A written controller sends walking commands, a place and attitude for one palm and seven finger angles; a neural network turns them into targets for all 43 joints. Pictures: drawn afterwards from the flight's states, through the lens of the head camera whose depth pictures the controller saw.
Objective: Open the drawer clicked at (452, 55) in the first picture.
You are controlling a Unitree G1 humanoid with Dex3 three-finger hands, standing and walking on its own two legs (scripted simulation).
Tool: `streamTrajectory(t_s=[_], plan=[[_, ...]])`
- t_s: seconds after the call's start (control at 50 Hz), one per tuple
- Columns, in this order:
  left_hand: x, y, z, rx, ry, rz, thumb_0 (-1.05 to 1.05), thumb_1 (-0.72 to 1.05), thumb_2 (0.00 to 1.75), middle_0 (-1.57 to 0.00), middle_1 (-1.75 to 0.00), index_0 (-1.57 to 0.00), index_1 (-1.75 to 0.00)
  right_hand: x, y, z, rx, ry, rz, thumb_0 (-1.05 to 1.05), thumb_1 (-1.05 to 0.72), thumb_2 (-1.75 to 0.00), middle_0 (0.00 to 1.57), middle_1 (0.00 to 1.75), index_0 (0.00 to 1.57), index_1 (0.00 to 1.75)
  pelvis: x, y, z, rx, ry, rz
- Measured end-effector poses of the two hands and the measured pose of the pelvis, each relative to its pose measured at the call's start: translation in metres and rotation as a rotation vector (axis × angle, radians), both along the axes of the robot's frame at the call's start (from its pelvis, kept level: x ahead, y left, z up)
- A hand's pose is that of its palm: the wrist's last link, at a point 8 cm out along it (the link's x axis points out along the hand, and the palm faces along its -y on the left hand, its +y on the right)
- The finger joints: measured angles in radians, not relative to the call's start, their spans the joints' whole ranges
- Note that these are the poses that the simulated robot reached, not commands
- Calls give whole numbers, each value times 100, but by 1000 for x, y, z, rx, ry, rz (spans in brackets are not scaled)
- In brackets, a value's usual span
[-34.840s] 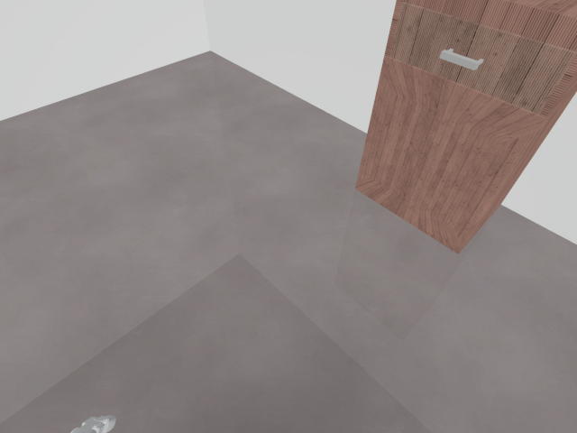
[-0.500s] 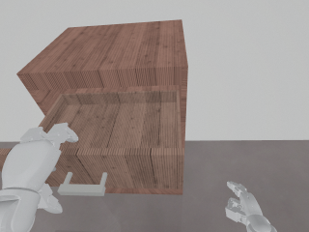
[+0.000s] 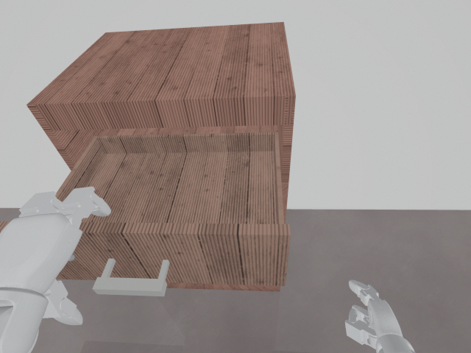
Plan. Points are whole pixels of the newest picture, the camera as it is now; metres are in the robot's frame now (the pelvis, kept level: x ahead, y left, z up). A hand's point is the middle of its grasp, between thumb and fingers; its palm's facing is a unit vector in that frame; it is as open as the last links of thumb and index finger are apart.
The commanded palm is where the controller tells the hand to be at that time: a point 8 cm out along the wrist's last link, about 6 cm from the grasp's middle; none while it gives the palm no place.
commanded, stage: draw the hand back to the body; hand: left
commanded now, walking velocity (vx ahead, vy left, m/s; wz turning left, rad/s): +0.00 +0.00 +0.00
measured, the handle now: (134, 275) +0.22 +0.23 +0.02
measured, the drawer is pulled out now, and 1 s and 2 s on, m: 0.28 0.28 0.28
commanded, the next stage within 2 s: step back with the hand held close in 0.98 s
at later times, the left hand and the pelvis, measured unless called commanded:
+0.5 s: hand (81, 225) +0.21 +0.23 +0.19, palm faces +0.39 -0.83 -0.39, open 11.1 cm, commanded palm +0.15 +0.28 +0.21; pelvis +0.02 +0.01 +0.01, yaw +1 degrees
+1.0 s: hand (84, 231) +0.20 +0.22 +0.19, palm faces +0.44 -0.80 -0.41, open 7.5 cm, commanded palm +0.14 +0.27 +0.20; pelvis +0.02 -0.01 +0.00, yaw +2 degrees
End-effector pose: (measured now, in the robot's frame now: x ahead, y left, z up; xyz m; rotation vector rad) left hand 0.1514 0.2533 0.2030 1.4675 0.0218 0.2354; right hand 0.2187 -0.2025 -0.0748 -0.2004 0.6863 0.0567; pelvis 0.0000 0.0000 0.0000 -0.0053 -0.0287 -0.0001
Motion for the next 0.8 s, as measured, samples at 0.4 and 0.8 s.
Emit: streamTrajectory(t_s=[0.4,0.8], plan=[[15,20,1,-956,-439,-134,-1,-6,49,-28,-92,-28,-92,-15,10,9,-38,-62,-49,1,-90,-90,20,30,20,30,20,6,5,-3,-32,16],[10,19,0,-925,-421,-55,1,63,79,-23,-47,-23,-48,0,-3,8,-11,-77,-72,1,-90,-90,20,30,20,30,22,-5,5,2,-17,26]])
